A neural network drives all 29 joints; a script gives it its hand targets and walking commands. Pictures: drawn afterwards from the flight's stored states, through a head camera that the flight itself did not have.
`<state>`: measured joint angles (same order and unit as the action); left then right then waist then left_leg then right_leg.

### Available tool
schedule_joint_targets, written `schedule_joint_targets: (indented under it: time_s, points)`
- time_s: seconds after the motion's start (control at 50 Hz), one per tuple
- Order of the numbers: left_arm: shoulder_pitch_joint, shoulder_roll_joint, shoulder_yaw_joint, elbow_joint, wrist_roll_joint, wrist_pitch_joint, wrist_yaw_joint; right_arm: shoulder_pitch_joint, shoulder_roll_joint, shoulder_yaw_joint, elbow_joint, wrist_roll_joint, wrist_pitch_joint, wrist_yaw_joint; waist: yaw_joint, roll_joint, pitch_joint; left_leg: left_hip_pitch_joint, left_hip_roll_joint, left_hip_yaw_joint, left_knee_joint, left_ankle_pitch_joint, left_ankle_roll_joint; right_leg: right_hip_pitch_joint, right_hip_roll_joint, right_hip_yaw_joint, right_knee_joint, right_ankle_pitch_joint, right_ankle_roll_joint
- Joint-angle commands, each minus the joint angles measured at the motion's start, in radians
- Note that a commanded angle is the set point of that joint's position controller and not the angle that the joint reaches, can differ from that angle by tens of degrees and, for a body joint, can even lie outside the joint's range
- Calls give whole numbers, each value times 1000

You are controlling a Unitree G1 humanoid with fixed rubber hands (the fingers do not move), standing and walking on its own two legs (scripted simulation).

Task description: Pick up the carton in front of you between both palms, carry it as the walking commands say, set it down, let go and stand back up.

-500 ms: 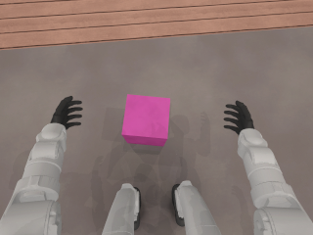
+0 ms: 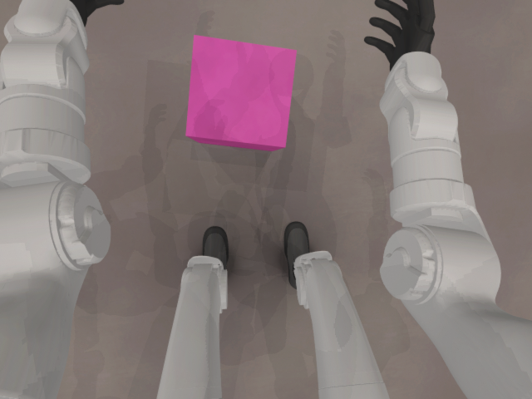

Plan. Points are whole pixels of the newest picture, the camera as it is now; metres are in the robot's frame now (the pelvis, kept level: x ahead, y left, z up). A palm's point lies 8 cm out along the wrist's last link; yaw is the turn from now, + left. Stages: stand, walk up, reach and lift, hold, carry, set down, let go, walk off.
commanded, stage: reach and lift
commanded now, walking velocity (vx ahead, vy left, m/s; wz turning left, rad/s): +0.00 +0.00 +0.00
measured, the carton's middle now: (240, 103) +0.53 +0.02 -0.54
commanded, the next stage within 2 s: none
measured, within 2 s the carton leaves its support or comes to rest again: leaves its support in 1.76 s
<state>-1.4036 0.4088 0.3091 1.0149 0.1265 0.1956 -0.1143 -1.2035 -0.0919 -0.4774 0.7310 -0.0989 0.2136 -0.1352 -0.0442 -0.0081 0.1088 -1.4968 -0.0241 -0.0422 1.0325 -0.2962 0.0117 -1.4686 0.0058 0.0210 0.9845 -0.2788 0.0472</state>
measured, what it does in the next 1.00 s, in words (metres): lowers itself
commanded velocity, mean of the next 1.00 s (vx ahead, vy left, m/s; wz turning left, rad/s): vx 0.00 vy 0.00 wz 0.00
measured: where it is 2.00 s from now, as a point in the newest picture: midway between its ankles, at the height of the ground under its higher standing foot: (258, 270)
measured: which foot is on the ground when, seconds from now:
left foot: down 0.00-1.00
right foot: down 0.00-1.00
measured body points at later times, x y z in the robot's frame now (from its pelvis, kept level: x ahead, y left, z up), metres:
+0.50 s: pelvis -0.02 -0.01 -0.19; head +0.35 +0.02 +0.07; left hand +0.56 +0.21 -0.35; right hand +0.53 -0.18 -0.35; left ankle +0.06 +0.11 -0.63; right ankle +0.07 -0.15 -0.63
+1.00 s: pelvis -0.04 -0.01 -0.30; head +0.35 +0.01 -0.08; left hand +0.56 +0.19 -0.48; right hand +0.53 -0.18 -0.48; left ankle +0.06 +0.11 -0.63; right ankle +0.07 -0.15 -0.63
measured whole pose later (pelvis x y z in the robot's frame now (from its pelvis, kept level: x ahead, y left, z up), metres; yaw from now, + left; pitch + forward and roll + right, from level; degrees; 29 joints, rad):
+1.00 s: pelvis -0.04 -0.01 -0.30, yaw -2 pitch +36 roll -4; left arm -1.69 0.55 -0.03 1.25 -0.18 0.10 0.01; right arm -1.55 -0.26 -0.23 1.08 0.18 0.09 -0.18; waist -0.03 -0.03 0.47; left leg -2.24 -0.02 -0.05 2.24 -0.62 0.00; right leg -2.21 0.07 0.02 2.19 -0.61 0.09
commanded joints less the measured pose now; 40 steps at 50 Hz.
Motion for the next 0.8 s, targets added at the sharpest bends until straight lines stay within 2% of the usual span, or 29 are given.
schedule_joint_targets:
  time_s: [0.0,0.04,0.08,0.16,0.24,0.34,0.36,0.4,0.44,0.5,0.54,0.58,0.6,0.66,0.74,0.78]
  points:
    - [-187,95,23,-90,20,-39,-1,-128,-54,-7,-106,-16,-46,1,2,109,-1213,776,-30,18,22,663,-38,433,85,-89,25,461,32]
    - [-129,49,48,-71,45,-66,-2,-78,-30,-24,-74,-40,-77,11,4,112,-1128,684,-25,2,53,724,-41,344,82,-75,56,508,32]
    - [-96,10,66,-58,58,-89,4,-47,-21,-48,-41,-59,-108,22,0,111,-1072,605,-20,-11,96,731,-41,220,82,-71,97,481,34]
    - [-81,10,79,-27,57,-120,33,-51,-35,-49,-11,-63,-143,22,9,93,-1064,374,-22,-1,212,566,-47,84,75,-73,233,365,36]
    - [-118,43,34,-24,14,-132,65,-98,-46,9,20,-11,-147,3,15,80,-1092,163,-34,22,372,471,-54,43,85,-63,394,349,38]
    - [-213,148,-69,-24,-88,-121,95,-175,-109,109,16,100,-126,-33,25,100,-1254,155,-33,38,556,448,-55,20,89,-78,584,340,49]
    - [-237,162,-88,-29,-114,-117,99,-198,-127,126,5,118,-123,-41,17,103,-1282,163,-31,35,592,454,-55,10,89,-82,617,339,50]
    - [-305,203,-131,-36,-166,-110,105,-269,-164,164,0,161,-111,-55,13,104,-1310,123,-26,59,656,343,-54,8,83,-86,669,254,47]
    - [-368,226,-170,-50,-208,-98,108,-337,-180,191,-12,200,-96,-64,17,106,-1304,76,-22,60,702,281,-51,23,77,-92,735,223,42]
    - [-470,253,-238,-43,-253,-65,114,-409,-223,203,4,241,-68,-77,-10,132,-1327,139,-8,54,766,208,-48,-49,75,-123,804,107,34]
    - [-522,249,-264,-6,-270,-47,113,-462,-243,208,41,257,-53,-75,-11,144,-1239,121,-3,54,796,126,-45,-128,69,-134,831,20,28]
    - [-553,247,-285,61,-272,-38,107,-509,-268,190,113,251,-48,-67,-27,153,-1129,13,8,47,806,-18,-46,-160,55,-135,863,-61,19]
    - [-560,237,-281,96,-264,-39,103,-517,-257,189,141,249,-49,-60,-26,150,-1070,-20,11,46,815,-37,-44,-185,53,-131,870,-76,21]
    - [-565,248,-269,130,-246,-59,103,-540,-253,185,192,239,-71,-47,-21,126,-1039,-39,17,38,868,4,-41,-195,50,-132,923,-48,24]
    - [-605,261,-273,136,-237,-84,114,-591,-277,189,221,240,-103,-41,-12,133,-1012,-48,21,26,930,57,-40,-229,46,-128,990,-2,24]
    - [-634,278,-266,121,-242,-99,120,-617,-288,204,227,248,-116,-40,15,116,-997,-85,20,23,953,80,-38,-214,47,-117,1026,25,22]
